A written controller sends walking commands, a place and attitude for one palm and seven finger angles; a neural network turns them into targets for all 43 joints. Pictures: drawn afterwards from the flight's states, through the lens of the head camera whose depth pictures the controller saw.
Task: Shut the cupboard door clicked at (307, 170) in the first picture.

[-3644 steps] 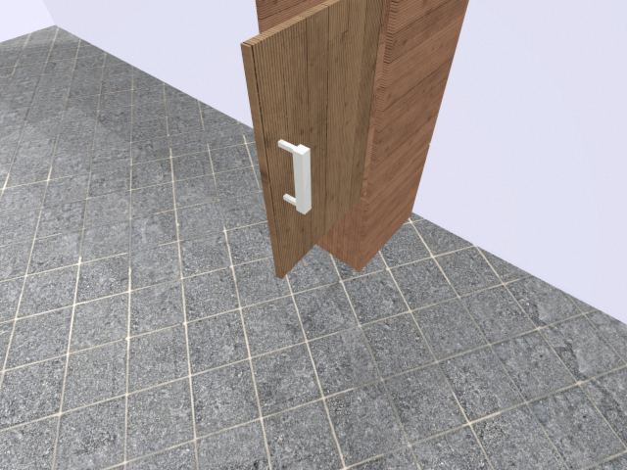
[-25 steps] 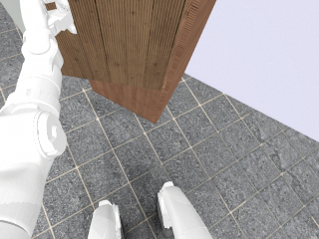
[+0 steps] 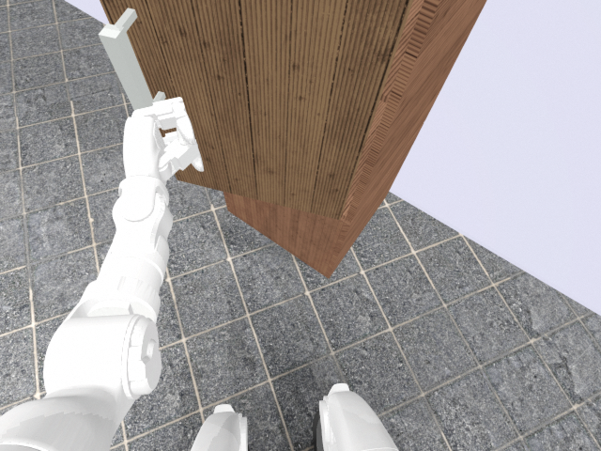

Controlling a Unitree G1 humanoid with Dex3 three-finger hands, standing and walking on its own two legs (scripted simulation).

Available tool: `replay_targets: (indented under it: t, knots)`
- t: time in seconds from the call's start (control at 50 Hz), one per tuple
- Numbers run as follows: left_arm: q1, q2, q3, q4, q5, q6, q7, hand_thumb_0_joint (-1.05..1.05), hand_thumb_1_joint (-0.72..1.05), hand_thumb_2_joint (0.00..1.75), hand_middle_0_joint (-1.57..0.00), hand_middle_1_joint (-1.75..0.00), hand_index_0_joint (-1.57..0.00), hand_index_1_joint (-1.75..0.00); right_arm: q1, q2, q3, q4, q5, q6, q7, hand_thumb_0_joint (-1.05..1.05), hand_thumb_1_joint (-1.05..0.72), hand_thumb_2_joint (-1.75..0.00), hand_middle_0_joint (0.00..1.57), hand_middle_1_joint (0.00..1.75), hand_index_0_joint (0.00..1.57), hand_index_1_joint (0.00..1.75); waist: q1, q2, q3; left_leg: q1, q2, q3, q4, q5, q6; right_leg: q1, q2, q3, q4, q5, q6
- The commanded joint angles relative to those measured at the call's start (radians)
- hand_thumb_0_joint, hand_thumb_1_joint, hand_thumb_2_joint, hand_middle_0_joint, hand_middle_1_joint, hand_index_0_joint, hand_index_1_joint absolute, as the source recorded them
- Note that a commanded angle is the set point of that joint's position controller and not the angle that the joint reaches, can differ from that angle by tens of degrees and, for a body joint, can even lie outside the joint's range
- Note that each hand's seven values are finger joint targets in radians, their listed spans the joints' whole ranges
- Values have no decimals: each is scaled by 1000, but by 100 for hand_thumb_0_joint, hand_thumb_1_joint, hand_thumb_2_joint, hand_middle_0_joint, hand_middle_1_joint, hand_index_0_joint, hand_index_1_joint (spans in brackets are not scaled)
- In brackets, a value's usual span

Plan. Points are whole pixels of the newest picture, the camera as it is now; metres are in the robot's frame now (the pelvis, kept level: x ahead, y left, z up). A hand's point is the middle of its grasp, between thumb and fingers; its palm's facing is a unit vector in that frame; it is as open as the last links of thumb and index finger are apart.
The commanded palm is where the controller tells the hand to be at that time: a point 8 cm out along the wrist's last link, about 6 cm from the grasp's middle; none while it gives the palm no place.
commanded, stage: pull the fist back off the door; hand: left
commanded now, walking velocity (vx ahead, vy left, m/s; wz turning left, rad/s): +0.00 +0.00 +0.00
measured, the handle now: (140, 71) +0.63 +0.18 +0.07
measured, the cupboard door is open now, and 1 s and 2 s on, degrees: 21 21 21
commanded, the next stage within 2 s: draw the hand back to the body in 0.14 s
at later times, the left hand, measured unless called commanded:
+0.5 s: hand (164, 171) +0.43 +0.13 +0.10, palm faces +0.01 -1.00 -0.05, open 3.1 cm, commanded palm +0.39 +0.18 +0.11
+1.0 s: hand (20, 265) +0.30 +0.20 +0.17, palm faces +0.21 -0.94 -0.25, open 3.2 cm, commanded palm +0.26 +0.25 +0.19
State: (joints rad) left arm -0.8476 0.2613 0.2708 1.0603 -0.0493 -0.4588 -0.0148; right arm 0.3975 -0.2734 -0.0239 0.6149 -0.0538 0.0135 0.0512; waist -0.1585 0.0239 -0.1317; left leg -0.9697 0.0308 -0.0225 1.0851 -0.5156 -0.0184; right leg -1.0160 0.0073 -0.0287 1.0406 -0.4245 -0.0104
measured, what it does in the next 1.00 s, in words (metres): rises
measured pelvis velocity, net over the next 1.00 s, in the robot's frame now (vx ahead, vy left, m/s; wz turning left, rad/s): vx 0.01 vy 0.00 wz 0.01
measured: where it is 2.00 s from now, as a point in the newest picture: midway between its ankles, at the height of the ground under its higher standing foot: outside the picture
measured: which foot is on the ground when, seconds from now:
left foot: down 0.00-1.00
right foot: down 0.00-1.00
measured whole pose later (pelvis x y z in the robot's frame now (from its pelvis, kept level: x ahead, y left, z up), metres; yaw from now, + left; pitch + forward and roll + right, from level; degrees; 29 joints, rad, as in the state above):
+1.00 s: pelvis +0.01 +0.00 +0.07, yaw +1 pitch +1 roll +0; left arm 0.04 0.27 0.11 0.08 -0.06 -0.10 0.05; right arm 0.19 -0.22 0.03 0.55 0.03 -0.02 -0.10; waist 0.03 0.04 -0.05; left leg -0.28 0.01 -0.01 0.60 -0.34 -0.01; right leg -0.34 -0.01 -0.02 0.60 -0.28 0.00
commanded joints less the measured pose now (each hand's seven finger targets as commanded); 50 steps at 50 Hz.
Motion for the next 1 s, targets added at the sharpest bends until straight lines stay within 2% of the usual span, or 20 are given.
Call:
replay_targets:
  t: [0.0, 0.04, 0.06, 0.1, 0.14, 0.18, 0.24, 0.32, 0.34, 0.4, 0.46, 0.52, 0.6, 0.66, 0.74, 0.76, 0.8, 0.84, 0.92, 0.98]
  knots:
    - [-448, 155, -20, -328, -4, -104, 9, 0, 90, 90, -130, -150, -130, -150, 146, -127, -53, -53, 8, -17, -10, 0, -90, -90, 20, 30, 20, 30, -7, 112, -569, 333, -33, 22, -98, 478, 28, 384, 15, 7, -84, 484, -7]
    - [-388, 111, -50, -314, -1, -86, 13, 0, 90, 90, -130, -150, -130, -150, 126, -121, -54, -55, 14, -12, -11, 0, -90, -90, 20, 30, 20, 30, -1, 78, -526, 322, -32, 23, -116, 463, 26, 393, 15, 3, -95, 477, -5]
    - [-400, 97, -61, -307, -7, -76, 14, 0, 90, 90, -130, -150, -130, -150, 114, -121, -52, -55, 17, -10, -13, 0, -90, -90, 20, 30, 20, 30, -14, 66, -493, 304, -34, 27, -122, 433, 28, 389, 13, 4, -107, 462, -2]
    - [-422, 119, -42, -246, -12, -56, 19, 0, 90, 90, -130, -150, -130, -150, 112, -124, -47, -52, 20, -5, -24, 0, -90, -90, 20, 30, 20, 30, -26, -3, -416, 242, -38, 28, -137, 351, 35, 400, 13, 11, -126, 415, 0]
    - [-452, 107, -54, -196, -11, -45, 21, 0, 90, 90, -130, -150, -130, -150, 90, -121, -42, -49, 23, -7, -30, 0, -90, -90, 20, 30, 20, 30, -33, -18, -373, 203, -43, 29, -146, 280, 34, 390, 10, 18, -138, 361, 3]
    - [-454, 116, -38, -153, -17, -45, 20, 0, 90, 90, -130, -150, -130, -150, 77, -122, -37, -49, 23, -13, -33, 0, -90, -90, 20, 30, 20, 30, -36, -50, -351, 175, -47, 30, -147, 224, 37, 381, 7, 24, -152, 305, 4]
    - [-473, 150, -16, -121, -12, -70, 12, 0, 90, 90, -130, -150, -130, -150, 65, -122, -29, -48, 18, -23, -39, 0, -90, -90, 20, 30, 20, 30, -32, -33, -373, 157, -50, 26, -135, 213, 38, 371, 3, 31, -135, 288, 0]
    - [-282, 193, 27, -274, -28, -90, -23, 0, 90, 90, -130, -150, -130, -150, 50, -119, -31, -109, 28, -27, -35, 0, -90, -90, 20, 30, 20, 30, 74, 59, -574, 297, -50, 38, -172, 338, 26, 498, 6, 25, -119, 392, -12]
    - [-247, 194, 24, -314, -37, -77, -31, 0, 90, 90, -130, -150, -130, -150, 45, -119, -29, -120, 32, -25, -35, 0, -90, -90, 20, 30, 20, 30, 82, 54, -579, 311, -48, 40, -181, 359, 26, 520, 8, 23, -127, 414, -12]
    - [-104, 192, 18, -424, -68, -16, -57, 0, 90, 90, -130, -150, -130, -150, 38, -117, -29, -158, 52, -17, -43, 0, -90, -90, 20, 30, 20, 30, 98, -17, -527, 307, -47, 49, -234, 347, 34, 610, 16, 22, -181, 427, -8]
    - [-69, 180, 15, -512, -114, 44, -69, 0, 90, 90, -130, -150, -130, -150, 5, -115, -27, -171, 73, -15, -63, 0, -90, -90, 20, 30, 20, 30, 85, -124, -386, 284, -48, 61, -295, 228, 44, 637, 15, 36, -281, 314, 12]
    - [-68, 171, -15, -649, -134, 43, -79, 0, 90, 90, -130, -150, -130, -150, -39, -106, -21, -171, 85, -32, -86, 0, -90, -90, 20, 30, 20, 30, 81, -72, -315, 356, -45, 61, -341, 203, 49, 635, 15, 39, -330, 258, 9]
    - [110, 119, -75, -737, -139, 38, -110, 0, 90, 90, -130, -150, -130, -150, -70, -98, -15, -174, 90, -65, -93, 0, -90, -90, 20, 30, 20, 30, 107, 15, -259, 439, -43, 57, -385, 219, 45, 637, 16, 19, -349, 252, -3]
    - [246, 116, -85, -724, -150, 95, -146, 0, 90, 90, -127, -147, -127, -147, -105, -100, -9, -173, 100, -77, -92, 0, -90, -90, 20, 30, 20, 30, 122, 20, -178, 454, -38, 50, -426, 180, 38, 622, 9, 12, -381, 195, -4]
    - [361, 148, -48, -834, -193, 187, -178, 0, 90, 90, -116, -135, -116, -135, -169, -98, 1, -211, 112, -91, -102, 0, -90, -90, 20, 30, 20, 30, 159, -1, -143, 485, -42, 49, -465, 188, 38, 681, -3, 13, -415, 188, -3]
    - [334, 202, -85, -990, -76, 180, -79, 0, 90, 90, -113, -132, -113, -132, -210, -69, -11, -220, 106, -70, -120, 0, -90, -90, 20, 30, 20, 30, 153, -39, -170, 547, -45, 54, -503, 215, 41, 726, -25, 54, -471, 161, -5]
    - [450, 195, -62, -1055, -65, 220, 1, 0, 90, 90, -108, -126, -108, -126, -235, -68, -5, -230, 100, -66, -141, 0, -90, -90, 20, 30, 20, 30, 156, -73, -122, 561, -40, 47, -525, 226, 44, 746, -24, 45, -500, 159, -1]
    - [494, 183, -78, -1126, -40, 250, 40, 0, 90, 90, -102, -120, -102, -120, -254, -62, 3, -218, 97, -67, -151, 0, -90, -90, 20, 30, 20, 30, 157, -20, -100, 622, -33, 47, -552, 272, 45, 768, -21, 27, -508, 225, -6]
    - [569, 190, -76, -1254, -11, 285, 84, 0, 90, 90, -92, -108, -92, -108, -274, -52, 18, -209, 87, -84, -163, 0, -90, -90, 20, 30, 20, 30, 161, 34, -97, 722, -29, 47, -598, 358, 43, 816, -16, 13, -542, 308, -7]
    - [652, 149, -101, -1295, -8, 310, 97, 0, 90, 90, -83, -99, -83, -99, -282, -43, 26, -198, 79, -99, -163, 0, -90, -90, 20, 30, 20, 30, 164, 42, -38, 759, -24, 42, -639, 378, 35, 840, -13, -1, -569, 320, -7]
